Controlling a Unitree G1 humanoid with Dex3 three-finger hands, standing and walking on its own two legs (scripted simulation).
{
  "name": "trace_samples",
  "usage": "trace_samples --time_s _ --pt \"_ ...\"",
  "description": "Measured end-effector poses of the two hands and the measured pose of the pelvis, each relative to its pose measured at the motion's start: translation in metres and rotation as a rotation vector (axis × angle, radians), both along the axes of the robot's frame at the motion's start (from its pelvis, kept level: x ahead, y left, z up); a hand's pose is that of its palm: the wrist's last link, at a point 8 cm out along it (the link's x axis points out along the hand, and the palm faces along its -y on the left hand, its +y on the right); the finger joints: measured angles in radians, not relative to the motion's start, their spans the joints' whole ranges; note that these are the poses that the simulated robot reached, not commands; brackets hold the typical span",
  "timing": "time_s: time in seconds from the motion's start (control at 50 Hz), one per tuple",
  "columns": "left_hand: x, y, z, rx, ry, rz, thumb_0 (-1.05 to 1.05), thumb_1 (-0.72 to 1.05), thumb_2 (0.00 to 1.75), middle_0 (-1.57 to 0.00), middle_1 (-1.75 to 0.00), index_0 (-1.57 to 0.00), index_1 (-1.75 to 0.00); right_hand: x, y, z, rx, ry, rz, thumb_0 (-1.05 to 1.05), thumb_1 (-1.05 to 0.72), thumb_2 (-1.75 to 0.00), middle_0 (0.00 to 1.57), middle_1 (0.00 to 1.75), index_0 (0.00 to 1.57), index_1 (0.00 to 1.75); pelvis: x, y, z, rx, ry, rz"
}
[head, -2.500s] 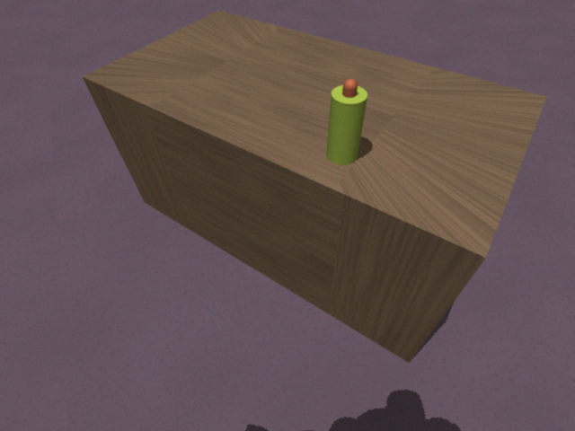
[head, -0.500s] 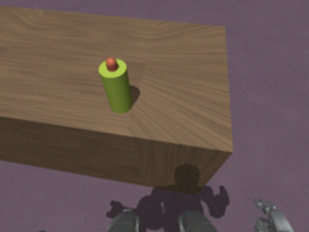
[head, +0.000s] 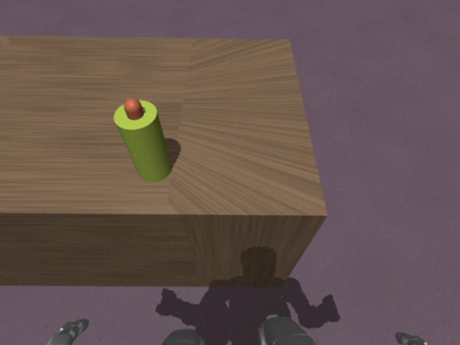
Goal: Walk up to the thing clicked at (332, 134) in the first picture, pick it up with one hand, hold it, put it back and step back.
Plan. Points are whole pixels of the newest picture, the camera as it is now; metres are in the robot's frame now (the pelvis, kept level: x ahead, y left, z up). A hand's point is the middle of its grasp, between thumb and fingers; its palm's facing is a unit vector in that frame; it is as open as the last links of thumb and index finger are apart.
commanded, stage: walk up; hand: left
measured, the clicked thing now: (144, 139) +0.50 +0.20 +0.02
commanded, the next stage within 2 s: stand in 1.28 s
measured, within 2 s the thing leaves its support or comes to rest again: neither
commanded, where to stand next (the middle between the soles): +0.06 -0.01 m, yaw +0 degrees
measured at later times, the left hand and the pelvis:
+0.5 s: hand out of the picture +0.09 +0.23 -0.12, palm faces -0.05 -0.94 -0.33, open 7.4 cm; pelvis -0.01 -0.02 +0.03, yaw -2 degrees
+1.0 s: hand out of the picture +0.09 +0.24 -0.12, palm faces -0.03 -0.95 -0.31, open 7.4 cm; pelvis +0.00 +0.00 +0.04, yaw -1 degrees
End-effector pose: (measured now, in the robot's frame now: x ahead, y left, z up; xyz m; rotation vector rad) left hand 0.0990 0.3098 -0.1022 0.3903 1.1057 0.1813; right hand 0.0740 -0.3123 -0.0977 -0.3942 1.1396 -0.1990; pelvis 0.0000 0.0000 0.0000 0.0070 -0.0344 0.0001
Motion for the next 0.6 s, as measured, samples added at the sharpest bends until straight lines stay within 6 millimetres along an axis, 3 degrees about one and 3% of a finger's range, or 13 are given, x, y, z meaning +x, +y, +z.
trace_samples --time_s 0.12,0.24,0.4,0.6 --pt "0.007 -0.007 0.004 -0.012 -0.024 -0.017 0.01 0.91 0.9 -0.2 -0.29 -0.2 -0.3 -0.025 -0.013 0.005 -0.009 0.024 -0.029 0.0 -0.9 -0.89 0.2 0.3 0.2 0.3 -0.007 -0.011 0.003 -0.024 -0.004 -0.025" --pt "-0.006 -0.021 0.009 -0.011 -0.008 -0.025 0.01 0.91 0.9 -0.2 -0.29 -0.2 -0.3 -0.032 -0.024 0.0 0.009 0.011 -0.077 0.0 -0.9 -0.89 0.2 0.3 0.2 0.3 -0.014 -0.016 0.007 -0.011 -0.023 -0.031" --pt "-0.014 -0.034 0.017 -0.049 0.014 -0.004 0.01 0.91 0.9 -0.2 -0.3 -0.2 -0.3 -0.038 -0.014 0.002 0.06 0.031 -0.064 0.0 -0.9 -0.89 0.2 0.3 0.2 0.3 -0.016 -0.017 0.02 -0.001 -0.018 -0.031" --pt "-0.016 -0.035 0.021 -0.071 0.058 0.035 0.01 0.91 0.9 -0.2 -0.3 -0.2 -0.3 -0.031 -0.003 0.008 0.079 0.063 -0.062 0.0 -0.9 -0.89 0.2 0.3 0.2 0.3 -0.011 -0.014 0.032 -0.004 -0.008 -0.03"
